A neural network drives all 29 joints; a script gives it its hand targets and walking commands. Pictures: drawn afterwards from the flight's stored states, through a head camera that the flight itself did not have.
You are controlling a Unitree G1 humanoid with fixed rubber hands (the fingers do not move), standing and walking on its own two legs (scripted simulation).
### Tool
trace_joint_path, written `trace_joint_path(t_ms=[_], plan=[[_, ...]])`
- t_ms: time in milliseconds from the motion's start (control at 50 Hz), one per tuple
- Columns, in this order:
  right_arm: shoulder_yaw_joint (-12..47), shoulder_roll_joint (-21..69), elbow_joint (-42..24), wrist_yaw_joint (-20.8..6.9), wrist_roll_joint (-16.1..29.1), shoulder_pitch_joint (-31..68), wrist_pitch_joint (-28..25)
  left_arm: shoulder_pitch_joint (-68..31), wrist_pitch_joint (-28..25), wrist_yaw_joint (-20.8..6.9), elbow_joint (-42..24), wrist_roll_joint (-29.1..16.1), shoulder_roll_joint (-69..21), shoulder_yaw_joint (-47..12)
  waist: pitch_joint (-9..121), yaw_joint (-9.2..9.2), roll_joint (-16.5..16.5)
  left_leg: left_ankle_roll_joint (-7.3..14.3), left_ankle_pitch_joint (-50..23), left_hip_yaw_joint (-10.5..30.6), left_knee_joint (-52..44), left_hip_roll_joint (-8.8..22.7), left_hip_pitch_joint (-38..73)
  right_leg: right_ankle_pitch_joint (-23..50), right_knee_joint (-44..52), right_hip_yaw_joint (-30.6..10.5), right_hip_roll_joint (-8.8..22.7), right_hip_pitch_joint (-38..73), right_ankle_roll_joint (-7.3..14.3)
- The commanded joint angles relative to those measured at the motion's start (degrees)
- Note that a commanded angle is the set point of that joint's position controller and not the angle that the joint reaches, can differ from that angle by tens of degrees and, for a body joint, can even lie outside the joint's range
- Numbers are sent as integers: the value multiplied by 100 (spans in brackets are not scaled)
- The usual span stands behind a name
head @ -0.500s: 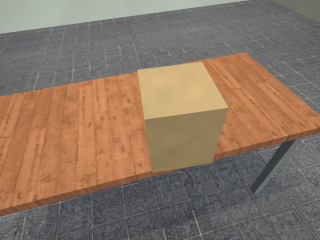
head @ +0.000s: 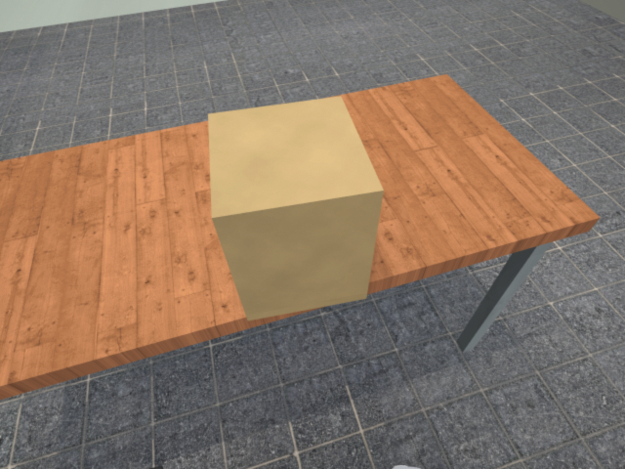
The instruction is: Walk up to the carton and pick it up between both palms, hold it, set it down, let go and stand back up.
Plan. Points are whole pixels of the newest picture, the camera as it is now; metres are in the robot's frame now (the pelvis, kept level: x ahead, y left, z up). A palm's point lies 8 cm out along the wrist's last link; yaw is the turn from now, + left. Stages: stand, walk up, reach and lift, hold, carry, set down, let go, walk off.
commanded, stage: walk up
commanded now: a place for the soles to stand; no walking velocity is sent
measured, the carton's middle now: (292, 212) +0.49 +0.04 +0.03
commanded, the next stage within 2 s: reach and lift in 1.94 s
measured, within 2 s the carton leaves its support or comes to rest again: neither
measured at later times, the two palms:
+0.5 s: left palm out of the picture +0.04 +0.23 -0.12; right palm out of the picture +0.07 -0.29 -0.12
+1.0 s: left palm out of the picture +0.00 +0.22 -0.12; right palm out of the picture +0.09 -0.28 -0.12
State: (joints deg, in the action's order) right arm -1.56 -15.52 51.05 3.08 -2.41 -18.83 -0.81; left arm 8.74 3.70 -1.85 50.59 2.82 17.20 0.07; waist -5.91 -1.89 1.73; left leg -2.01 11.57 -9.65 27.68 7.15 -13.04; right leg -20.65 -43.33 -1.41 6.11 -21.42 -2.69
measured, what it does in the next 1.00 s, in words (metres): steps on the spot: right foot, then left foot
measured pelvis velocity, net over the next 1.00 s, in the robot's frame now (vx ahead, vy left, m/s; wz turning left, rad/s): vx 0.01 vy -0.04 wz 0.22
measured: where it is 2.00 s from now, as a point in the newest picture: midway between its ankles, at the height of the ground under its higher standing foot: outside the picture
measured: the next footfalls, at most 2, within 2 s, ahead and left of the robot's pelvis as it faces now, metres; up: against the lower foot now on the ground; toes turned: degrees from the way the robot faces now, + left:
right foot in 0.04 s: +0.07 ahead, -0.15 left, +0.00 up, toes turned +8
left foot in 0.42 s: +0.02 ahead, +0.08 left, +0.00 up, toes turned +12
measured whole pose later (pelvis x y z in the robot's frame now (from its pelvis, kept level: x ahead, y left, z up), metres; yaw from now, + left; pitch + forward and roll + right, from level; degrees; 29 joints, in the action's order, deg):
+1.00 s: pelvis +0.01 -0.04 +0.01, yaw +13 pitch -1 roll -1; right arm 1.7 -13.6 55.1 0.3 -0.1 -17.1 -1.2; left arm 14.2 -0.6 0.6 55.0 0.8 14.5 -2.8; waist -1.2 -0.1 -0.5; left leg 0.4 14.9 4.1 27.8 -1.4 -11.7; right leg -13.9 -26.1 6.2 2.1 -11.0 0.1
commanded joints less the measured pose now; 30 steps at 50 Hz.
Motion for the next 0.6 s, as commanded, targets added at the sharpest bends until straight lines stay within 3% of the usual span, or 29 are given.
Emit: trace_joint_path(t_ms=[0, 20, 40, 60, 80, 100, 120, 160, 220, 300, 340, 360, 380, 400, 420, 440, 460, 480, 500, 540, 560, 580], plan=[[-28, -889, -388, -286, -15, 95, 70, 741, -209, 54, 76, -182, 452, 127, 697, 329, -489, 697, -447, 313, 457, 359, -728, 1456, 1763, 546, -459, 1556, 159], [105, -516, -386, -367, 40, -272, 92, 868, -251, 102, 55, -181, 712, 180, 812, 240, 258, 418, 363, 137, 1137, -34, -1084, 1741, 2113, -484, 337, 1771, 289], [204, -140, -440, -368, 91, -590, 130, 685, -254, 160, -129, -256, 944, 208, 635, 101, 971, 187, 2215, 406, 1571, -428, -1346, 1751, 2594, -1755, 1264, 1403, 611], [102, -391, -426, -259, 115, -332, 262, 497, -239, 264, -115, -430, 1340, 382, 450, 308, 928, 161, 2721, 805, 2123, -312, -891, 235, 2863, -1807, 1535, 304, 1177], [71, -556, -436, -252, 114, -164, 329, 299, -223, 342, -119, -404, 1102, 347, 48, 261, 667, 161, 2435, 1038, 2304, -334, -999, -539, 3098, -1622, 1269, 11, 1159], [58, -528, -396, -240, 151, -150, 304, 121, -223, 360, -148, -324, 850, 249, -133, 179, 626, 177, 2090, 1183, 2295, -378, -1265, -230, 2954, -1239, 971, 240, 1021], [79, -449, -308, -226, 186, -352, 259, 37, -223, 371, -234, -211, 792, 237, -35, 95, 866, 171, 1912, 1188, 2312, -394, -1289, 436, 2736, -983, 855, 421, 1005], [30, -533, -186, -189, 51, -606, 200, 94, -301, 339, -361, -190, 602, 202, 308, 81, 847, 137, 1699, 1214, 2334, -395, -1037, 933, 2546, -931, 1014, 613, 1149], [-67, -586, -365, -181, -19, -223, 193, 229, -376, 358, -480, -104, 558, 249, 347, 281, 607, 58, 1626, 1242, 2195, -438, -1240, 1021, 2478, -1022, 1308, 1012, 1397], [-152, -470, -535, -258, -19, -88, 198, 348, -379, 397, -514, -21, 681, 300, 328, 364, 677, 63, 1480, 1107, 1523, -490, -1081, 1021, 2408, -902, 1464, 1152, 1463], [-177, -346, -529, -312, 1, -310, 147, 214, -345, 384, -511, -10, 717, 268, 449, 199, 628, 174, 1101, 961, 775, -579, -490, 1128, 2174, -555, 1339, 927, 1323], [-177, -289, -485, -334, 32, -532, 89, 24, -315, 352, -513, -16, 709, 211, 528, 18, 549, 277, 423, 893, 75, -638, 64, 1114, 1915, -274, 1173, 643, 1150], [-191, -365, -480, -345, 70, -656, 27, 10, -293, 302, -496, -7, 628, 135, 602, -102, 336, 374, -265, 1071, -449, -641, 495, 1027, 1568, -4, 963, 369, 918], [-250, -582, -478, -344, 65, -774, -4, 201, -299, 254, -515, -30, 325, 18, 795, -76, -276, 521, -500, 1889, -660, -200, 960, 550, 890, 430, 588, -47, 615], [-305, -884, -618, -303, 184, -473, -18, 358, -311, 213, -660, -119, -70, -119, 741, 150, -1018, 865, -229, 3284, -1066, 624, 770, -581, 306, 902, -83, -526, 265], [-356, -1038, -496, -268, 324, -431, 23, 211, -236, 295, -615, -179, -32, -105, 377, -18, -996, 1391, 612, 3376, -1259, 1005, -389, -1586, 31, 489, -177, 124, 257], [-275, -751, -474, -248, 306, -248, 38, 174, -209, 295, -590, -155, 89, -96, 154, 63, -799, 1453, 907, 3258, -1321, 832, -459, -1477, 46, 317, -173, 40, 229], [-209, -587, -468, -224, 253, -132, 41, 183, -230, 278, -566, -141, 134, -91, 6, 59, -670, 1333, 540, 2936, -1207, 591, -206, -1127, 311, 311, -206, -189, 235], [-178, -582, -482, -202, 165, -6, 52, 328, -284, 274, -473, -147, 126, -95, 88, 151, -747, 1155, -54, 2652, -985, 379, -60, -586, 697, 352, -222, -65, 249], [-102, -644, -492, -263, 128, 188, 24, 736, -450, 293, -324, -61, 154, -111, 613, 345, -813, 865, -1116, 2174, -499, 132, -137, 1161, 1648, 480, -259, 972, 366], [-61, -555, -487, -310, 141, 139, -5, 709, -506, 300, -309, -33, 222, -117, 830, 324, -662, 735, -1148, 2075, -371, 92, -251, 1570, 1770, 320, -156, 1389, 438], [-4, -442, -484, -344, 184, 42, -37, 660, -538, 316, -326, -45, 301, -113, 952, 277, -596, 646, -636, 2004, -379, -11, -410, 1386, 1823, 59, 33, 1598, 514]])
